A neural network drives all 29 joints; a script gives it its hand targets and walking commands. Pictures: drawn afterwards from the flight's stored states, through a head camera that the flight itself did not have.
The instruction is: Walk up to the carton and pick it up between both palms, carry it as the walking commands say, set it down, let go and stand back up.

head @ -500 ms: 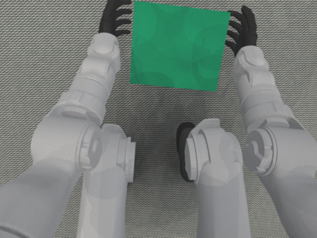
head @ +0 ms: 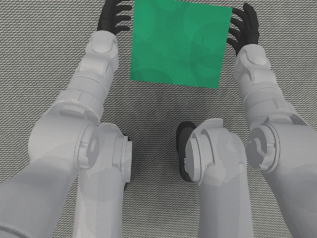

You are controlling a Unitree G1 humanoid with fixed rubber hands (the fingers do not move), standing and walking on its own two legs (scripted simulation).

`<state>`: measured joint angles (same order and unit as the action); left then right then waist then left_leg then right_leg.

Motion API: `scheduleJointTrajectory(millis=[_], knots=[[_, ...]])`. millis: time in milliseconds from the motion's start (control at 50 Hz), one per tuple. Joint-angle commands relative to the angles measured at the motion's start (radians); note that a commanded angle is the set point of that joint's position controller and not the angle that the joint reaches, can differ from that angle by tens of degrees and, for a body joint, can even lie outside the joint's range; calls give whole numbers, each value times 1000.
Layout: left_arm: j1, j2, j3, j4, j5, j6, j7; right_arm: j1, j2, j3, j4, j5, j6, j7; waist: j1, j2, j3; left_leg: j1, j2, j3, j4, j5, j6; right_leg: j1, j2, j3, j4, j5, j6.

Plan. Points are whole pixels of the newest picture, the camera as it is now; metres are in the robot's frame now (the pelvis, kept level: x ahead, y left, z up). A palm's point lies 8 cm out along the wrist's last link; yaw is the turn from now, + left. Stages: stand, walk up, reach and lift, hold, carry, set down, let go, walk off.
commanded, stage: set down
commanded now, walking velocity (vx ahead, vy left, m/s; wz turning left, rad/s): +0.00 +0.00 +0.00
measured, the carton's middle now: (173, 48) +0.48 -0.07 -0.27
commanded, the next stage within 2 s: none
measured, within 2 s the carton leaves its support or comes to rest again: neither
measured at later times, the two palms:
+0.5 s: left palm (93, 39) +0.49 +0.11 -0.20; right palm (257, 62) +0.44 -0.25 -0.20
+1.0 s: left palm (89, 31) +0.49 +0.10 -0.12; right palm (281, 58) +0.44 -0.26 -0.13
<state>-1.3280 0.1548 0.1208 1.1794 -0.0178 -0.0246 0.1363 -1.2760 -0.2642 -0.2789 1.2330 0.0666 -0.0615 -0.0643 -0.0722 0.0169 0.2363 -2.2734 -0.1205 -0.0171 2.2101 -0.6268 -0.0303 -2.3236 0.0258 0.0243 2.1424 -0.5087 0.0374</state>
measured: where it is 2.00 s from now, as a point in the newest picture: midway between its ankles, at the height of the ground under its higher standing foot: (153, 167)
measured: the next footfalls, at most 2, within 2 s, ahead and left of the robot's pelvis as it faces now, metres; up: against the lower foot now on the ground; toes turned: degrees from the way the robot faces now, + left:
none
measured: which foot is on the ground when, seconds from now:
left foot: down 0.00-1.00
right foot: down 0.00-1.00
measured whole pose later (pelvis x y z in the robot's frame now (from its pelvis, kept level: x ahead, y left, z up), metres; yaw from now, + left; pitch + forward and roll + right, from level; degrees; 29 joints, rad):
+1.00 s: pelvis -0.02 +0.00 +0.04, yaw +0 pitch +32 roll +0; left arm -1.17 0.27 0.05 0.80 -0.17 0.11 0.18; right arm -1.09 -0.32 -0.21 0.81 0.19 0.05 -0.11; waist -0.09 0.05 0.39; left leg -2.06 -0.07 -0.01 2.09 -0.59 -0.02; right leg -2.11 0.02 0.02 2.02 -0.47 0.02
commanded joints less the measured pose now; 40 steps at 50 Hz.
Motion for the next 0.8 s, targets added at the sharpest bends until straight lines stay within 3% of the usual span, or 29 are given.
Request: scheduleJointTrajectory(millis=[0,80,140,220,260,280,300,340,440,500,560,680,780], knots=[[-204,-295,-133,-74,-5,-23,-89,-205,285,93,-41,-1,-28,86,-29,74,-819,306,1,20,-217,268,4,461,48,-37,-115,298,-30],[-119,-18,-111,-87,-45,-46,-15,-94,-26,38,-34,27,-67,8,-53,61,-864,346,14,4,-213,294,-3,505,25,-30,-125,333,-21],[-123,68,-132,-105,-95,-49,13,-74,-111,38,-45,66,-83,-25,-63,66,-903,352,22,-5,-209,305,-6,536,12,-13,-135,358,-25],[-157,74,-176,-138,-163,-52,17,-111,-121,96,-93,130,-95,-22,-62,59,-918,365,36,-14,-207,322,-4,523,-1,-3,-141,365,-29],[-155,73,-195,-141,-178,-49,14,-146,-133,128,-128,164,-96,-14,-41,54,-923,363,44,-13,-210,312,3,518,-8,2,-140,353,-30],[-175,86,-196,-158,-189,-49,12,-156,-143,132,-142,169,-95,-13,-55,43,-921,355,47,-12,-207,295,4,522,-12,2,-142,342,-29],[-180,101,-196,-165,-196,-47,11,-171,-148,142,-157,186,-94,-10,-42,47,-938,370,53,-12,-207,293,6,534,-16,4,-140,338,-27],[-186,110,-199,-164,-206,-40,6,-188,-157,158,-182,205,-90,-9,-44,48,-933,364,57,-13,-201,266,11,542,-21,9,-142,320,-27],[-186,149,-186,-137,-217,-28,-5,-151,-173,157,-126,203,-70,-7,-73,32,-907,335,64,-9,-195,204,7,556,-33,-1,-144,280,-19],[-177,171,-165,-124,-205,-26,-9,-141,-168,156,-117,202,-62,-8,-57,53,-903,329,64,-1,-193,189,6,569,-33,6,-148,268,-22],[-167,181,-166,-133,-210,-25,-10,-113,-189,138,-106,193,-57,-11,-70,53,-943,353,68,-1,-188,215,1,601,-36,-2,-141,298,-21],[-130,166,-148,-274,-209,-13,6,-93,-195,134,-274,212,-46,-18,-62,56,-1190,510,53,21,-186,303,-5,730,-25,-26,-142,388,-20],[-64,147,-123,-405,-197,36,23,-37,-243,96,-436,187,-2,-30,-87,42,-1379,601,35,53,-219,272,-7,851,-9,-58,-189,370,-25]])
